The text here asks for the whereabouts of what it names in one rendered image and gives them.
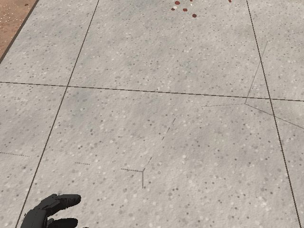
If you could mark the robot left hand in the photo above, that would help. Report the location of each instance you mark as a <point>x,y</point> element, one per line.
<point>38,216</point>

